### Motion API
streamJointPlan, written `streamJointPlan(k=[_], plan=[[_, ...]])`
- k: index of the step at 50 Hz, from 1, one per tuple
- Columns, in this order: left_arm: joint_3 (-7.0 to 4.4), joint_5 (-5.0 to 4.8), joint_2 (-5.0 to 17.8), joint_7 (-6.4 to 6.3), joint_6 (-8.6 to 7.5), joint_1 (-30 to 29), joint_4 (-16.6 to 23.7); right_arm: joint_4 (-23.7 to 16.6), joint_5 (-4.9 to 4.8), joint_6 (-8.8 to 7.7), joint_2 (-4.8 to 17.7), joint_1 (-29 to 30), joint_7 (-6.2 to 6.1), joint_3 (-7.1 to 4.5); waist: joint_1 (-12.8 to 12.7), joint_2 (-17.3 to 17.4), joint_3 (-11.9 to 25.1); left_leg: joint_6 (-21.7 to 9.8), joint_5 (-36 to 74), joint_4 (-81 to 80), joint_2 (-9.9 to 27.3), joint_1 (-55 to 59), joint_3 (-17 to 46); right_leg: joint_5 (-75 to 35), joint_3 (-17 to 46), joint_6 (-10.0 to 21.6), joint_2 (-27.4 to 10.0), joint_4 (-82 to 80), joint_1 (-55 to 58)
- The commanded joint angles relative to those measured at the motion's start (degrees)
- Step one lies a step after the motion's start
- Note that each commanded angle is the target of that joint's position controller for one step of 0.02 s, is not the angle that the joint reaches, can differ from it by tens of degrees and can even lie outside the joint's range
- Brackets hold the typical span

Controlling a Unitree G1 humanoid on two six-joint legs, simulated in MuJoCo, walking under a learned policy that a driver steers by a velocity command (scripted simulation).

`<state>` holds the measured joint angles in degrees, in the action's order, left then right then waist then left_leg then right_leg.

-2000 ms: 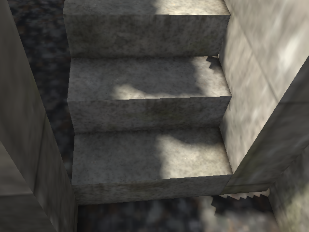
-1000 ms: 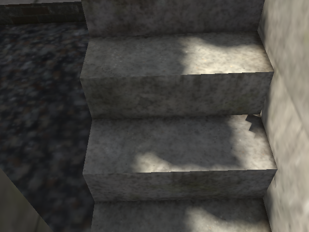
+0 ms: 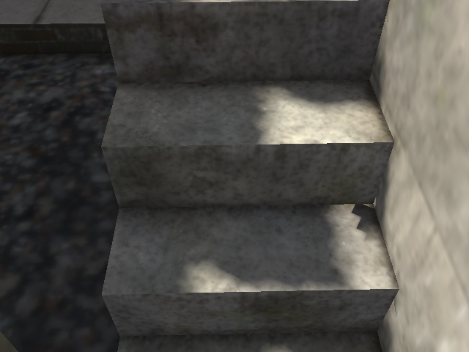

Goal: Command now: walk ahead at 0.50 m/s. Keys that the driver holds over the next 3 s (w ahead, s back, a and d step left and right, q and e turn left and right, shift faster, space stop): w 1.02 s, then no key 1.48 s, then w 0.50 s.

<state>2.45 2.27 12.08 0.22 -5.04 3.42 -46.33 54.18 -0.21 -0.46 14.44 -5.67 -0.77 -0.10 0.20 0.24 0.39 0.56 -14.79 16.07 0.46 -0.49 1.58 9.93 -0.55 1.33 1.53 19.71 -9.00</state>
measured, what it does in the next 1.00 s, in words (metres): stands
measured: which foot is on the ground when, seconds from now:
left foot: down 0.00-1.00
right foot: down 0.00-1.00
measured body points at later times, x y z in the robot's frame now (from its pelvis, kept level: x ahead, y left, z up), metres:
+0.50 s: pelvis +0.00 -0.01 +0.00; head +0.00 -0.01 +0.45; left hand +0.19 +0.22 -0.10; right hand +0.13 -0.27 -0.12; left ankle -0.07 +0.13 -0.75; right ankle +0.01 -0.10 -0.75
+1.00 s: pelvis +0.00 -0.01 +0.00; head +0.00 -0.01 +0.45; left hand +0.18 +0.22 -0.10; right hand +0.12 -0.28 -0.13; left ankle -0.07 +0.13 -0.75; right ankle +0.01 -0.10 -0.75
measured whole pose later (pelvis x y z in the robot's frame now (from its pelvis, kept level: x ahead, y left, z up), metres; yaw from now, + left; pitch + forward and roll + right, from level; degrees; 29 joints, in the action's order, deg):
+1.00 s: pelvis +0.00 -0.01 +0.00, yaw +0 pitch +0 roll +0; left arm 4.0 2.4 14.2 1.3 -4.7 1.5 -52.8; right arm 58.5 -0.1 -0.9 15.9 -5.5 -1.3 0.4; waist -0.1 0.2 1.4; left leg 1.9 -12.9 12.6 1.9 0.0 1.9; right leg 8.0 0.2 2.4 3.0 16.5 -8.8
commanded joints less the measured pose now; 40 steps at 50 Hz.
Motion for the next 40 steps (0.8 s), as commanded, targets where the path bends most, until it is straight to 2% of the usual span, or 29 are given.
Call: streamJointPlan(k=[1, 40], plan=[[-1.08, -0.04, 5.3, -0.06, -0.92, -5.4, 3.7, -2.8, 0.01, -0.73, 7.1, 3.4, -0.16, -1.32, 0.1, -1.0, 3.5, -1.6, 15.5, -2.2, 4.4, -2.6, 4.0, -12.0, 5.8, -1.1, -4.8, -2.3, 4.1], [0.1, 0.02, 7.9, 0.75, -0.82, -6.9, -1.8, 0.9, 0.12, -1.23, 8.4, 3.3, -0.55, -0.9, -0.1, -0.6, 4.8, -0.6, 14.8, -4.4, 5.1, -2.7, 3.5, -13.8, 7.2, -0.6, -4.9, -4.5, 5.4]])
